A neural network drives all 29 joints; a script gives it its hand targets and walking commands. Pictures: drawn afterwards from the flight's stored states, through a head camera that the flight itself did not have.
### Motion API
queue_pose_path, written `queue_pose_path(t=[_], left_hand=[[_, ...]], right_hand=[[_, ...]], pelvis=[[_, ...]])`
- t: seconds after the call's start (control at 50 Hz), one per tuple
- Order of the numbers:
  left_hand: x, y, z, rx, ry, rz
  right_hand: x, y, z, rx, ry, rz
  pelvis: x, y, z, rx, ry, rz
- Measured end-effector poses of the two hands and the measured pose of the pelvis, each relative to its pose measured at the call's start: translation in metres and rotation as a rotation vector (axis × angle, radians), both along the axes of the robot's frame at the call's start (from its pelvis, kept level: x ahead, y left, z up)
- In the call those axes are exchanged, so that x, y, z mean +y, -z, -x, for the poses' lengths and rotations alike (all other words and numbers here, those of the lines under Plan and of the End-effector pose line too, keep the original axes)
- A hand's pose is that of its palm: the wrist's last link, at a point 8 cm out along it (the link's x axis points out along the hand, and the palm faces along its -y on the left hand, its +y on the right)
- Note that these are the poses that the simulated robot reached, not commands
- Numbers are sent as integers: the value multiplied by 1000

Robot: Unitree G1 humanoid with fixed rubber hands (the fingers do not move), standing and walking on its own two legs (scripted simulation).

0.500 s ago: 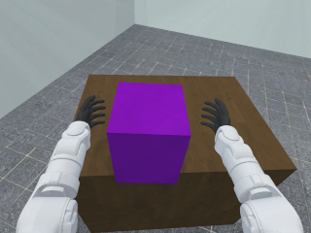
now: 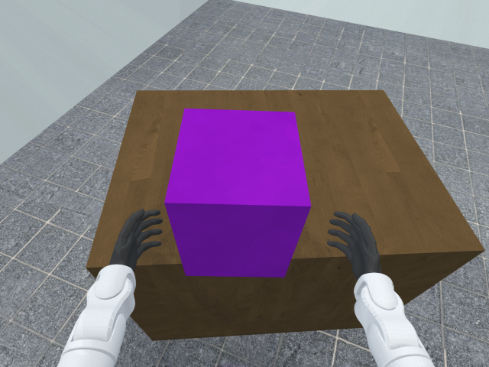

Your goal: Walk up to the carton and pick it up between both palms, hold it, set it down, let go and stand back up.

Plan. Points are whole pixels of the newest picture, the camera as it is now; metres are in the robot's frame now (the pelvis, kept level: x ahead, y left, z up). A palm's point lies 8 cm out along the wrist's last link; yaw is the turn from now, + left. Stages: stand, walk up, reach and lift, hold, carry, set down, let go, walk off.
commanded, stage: set down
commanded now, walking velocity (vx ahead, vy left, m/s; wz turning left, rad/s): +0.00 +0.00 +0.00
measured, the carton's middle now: (237, 198) +0.43 +0.02 +0.02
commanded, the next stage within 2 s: let go in 1.70 s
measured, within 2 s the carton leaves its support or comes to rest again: neither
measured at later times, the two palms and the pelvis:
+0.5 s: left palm (117, 296) +0.26 +0.21 -0.02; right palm (372, 296) +0.25 -0.20 -0.01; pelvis +0.00 +0.00 +0.00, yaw +0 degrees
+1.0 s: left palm (108, 364) +0.17 +0.22 -0.07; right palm (380, 361) +0.17 -0.21 -0.06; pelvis +0.02 +0.00 +0.00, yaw -1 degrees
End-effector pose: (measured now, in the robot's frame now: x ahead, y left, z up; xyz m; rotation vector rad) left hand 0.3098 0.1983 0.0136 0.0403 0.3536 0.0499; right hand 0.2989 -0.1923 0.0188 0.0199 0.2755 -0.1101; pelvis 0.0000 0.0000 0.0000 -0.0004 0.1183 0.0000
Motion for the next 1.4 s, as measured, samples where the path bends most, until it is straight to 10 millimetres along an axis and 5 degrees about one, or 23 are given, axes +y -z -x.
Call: queue_pose_path(t=[0.32,0.5,0.64,0.96,1.24,1.4], left_hand=[[5,46,70,112,-33,-7],[10,30,52,-47,-53,-13],[6,29,54,11,-17,-20],[17,85,136,311,-85,-45],[32,76,117,359,-43,-111],[30,93,131,500,-38,-100]], right_hand=[[-12,40,61,106,4,39],[-9,24,46,13,11,29],[-1,28,48,66,-10,53],[-18,75,126,340,2,106],[-15,78,115,357,-25,134],[-15,95,127,473,-38,146]], pelvis=[[1,1,-6,-79,-4,2],[1,3,-5,-83,2,-3],[3,-1,-7,-152,6,1],[1,-3,-17,-185,17,-1],[4,-4,-26,-188,23,1],[7,-4,-33,-185,31,5]])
